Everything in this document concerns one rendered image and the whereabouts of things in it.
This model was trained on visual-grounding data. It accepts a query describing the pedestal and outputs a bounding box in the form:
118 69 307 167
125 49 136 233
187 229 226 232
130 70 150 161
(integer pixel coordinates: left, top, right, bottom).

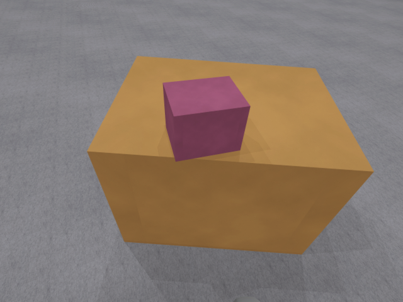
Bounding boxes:
87 56 374 255

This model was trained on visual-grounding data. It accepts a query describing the carton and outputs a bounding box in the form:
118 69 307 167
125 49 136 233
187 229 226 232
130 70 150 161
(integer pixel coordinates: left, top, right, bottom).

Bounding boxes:
163 76 251 162

